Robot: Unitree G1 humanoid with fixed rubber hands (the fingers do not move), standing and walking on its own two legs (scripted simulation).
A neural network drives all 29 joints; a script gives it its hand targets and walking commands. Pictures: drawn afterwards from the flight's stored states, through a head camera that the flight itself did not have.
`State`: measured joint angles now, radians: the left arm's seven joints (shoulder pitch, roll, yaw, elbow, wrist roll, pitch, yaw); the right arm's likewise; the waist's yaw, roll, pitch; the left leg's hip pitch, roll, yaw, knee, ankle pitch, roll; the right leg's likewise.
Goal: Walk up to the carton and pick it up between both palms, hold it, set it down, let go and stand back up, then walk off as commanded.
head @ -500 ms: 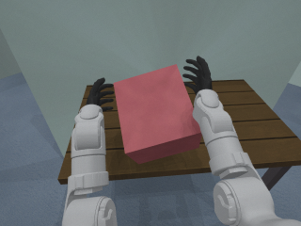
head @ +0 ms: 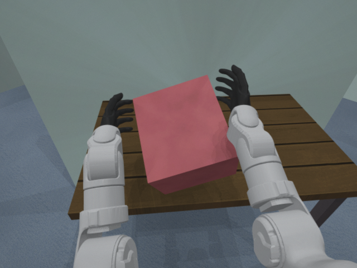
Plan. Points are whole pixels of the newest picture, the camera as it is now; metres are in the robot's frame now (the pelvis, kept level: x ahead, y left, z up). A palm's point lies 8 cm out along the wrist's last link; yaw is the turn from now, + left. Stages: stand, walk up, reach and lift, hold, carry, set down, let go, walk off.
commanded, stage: hold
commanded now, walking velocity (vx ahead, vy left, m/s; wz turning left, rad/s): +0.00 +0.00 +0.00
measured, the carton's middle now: (185, 137) +0.39 +0.00 +0.12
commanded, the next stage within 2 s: none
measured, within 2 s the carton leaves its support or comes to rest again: neither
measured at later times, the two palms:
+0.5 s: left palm (113, 128) +0.36 +0.16 +0.18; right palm (239, 105) +0.38 -0.11 +0.22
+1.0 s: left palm (113, 129) +0.34 +0.16 +0.19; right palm (244, 107) +0.37 -0.11 +0.23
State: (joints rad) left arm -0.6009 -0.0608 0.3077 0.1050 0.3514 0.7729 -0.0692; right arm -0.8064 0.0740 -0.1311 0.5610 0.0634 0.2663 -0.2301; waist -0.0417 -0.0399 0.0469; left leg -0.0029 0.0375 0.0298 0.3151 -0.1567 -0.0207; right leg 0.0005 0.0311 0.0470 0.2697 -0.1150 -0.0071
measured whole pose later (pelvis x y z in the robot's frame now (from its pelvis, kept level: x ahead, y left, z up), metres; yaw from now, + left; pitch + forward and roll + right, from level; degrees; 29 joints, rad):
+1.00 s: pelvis -0.01 +0.00 +0.00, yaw +0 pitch -10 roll +0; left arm -0.62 -0.06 0.31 0.13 0.36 0.78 -0.08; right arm -0.79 0.07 -0.13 0.54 0.04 0.27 -0.23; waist -0.05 -0.04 0.05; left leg 0.01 0.04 0.03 0.31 -0.15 -0.02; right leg 0.01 0.03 0.05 0.27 -0.11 -0.01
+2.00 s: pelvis +0.00 +0.00 +0.00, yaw +0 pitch -9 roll +0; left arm -0.58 -0.06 0.31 0.08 0.37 0.76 -0.09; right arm -0.78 0.07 -0.11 0.55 0.07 0.21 -0.23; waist -0.05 -0.04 0.07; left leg 0.02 0.03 0.03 0.30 -0.15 -0.02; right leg 0.01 0.03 0.05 0.27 -0.12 -0.01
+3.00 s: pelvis -0.01 +0.00 +0.00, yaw +0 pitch -11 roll +0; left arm -0.58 -0.08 0.31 0.06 0.37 0.79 -0.09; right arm -0.76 0.07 -0.11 0.51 0.04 0.25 -0.22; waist -0.05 -0.04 0.08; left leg 0.03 0.03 0.03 0.30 -0.14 -0.02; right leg 0.03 0.03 0.05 0.27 -0.11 -0.01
